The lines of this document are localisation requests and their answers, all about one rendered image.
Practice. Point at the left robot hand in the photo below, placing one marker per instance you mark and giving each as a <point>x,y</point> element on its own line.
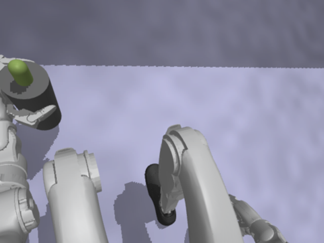
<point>24,116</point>

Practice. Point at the left robot arm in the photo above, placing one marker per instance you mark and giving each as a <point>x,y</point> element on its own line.
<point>18,212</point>

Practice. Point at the right robot foot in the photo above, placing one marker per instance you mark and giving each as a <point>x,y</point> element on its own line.
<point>153,187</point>

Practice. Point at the bottle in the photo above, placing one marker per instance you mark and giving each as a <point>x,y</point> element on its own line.
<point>28,86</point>

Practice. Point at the right robot hand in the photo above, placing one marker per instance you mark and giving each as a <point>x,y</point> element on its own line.
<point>245,214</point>

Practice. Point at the right robot arm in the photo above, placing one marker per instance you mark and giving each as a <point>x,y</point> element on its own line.
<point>263,231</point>

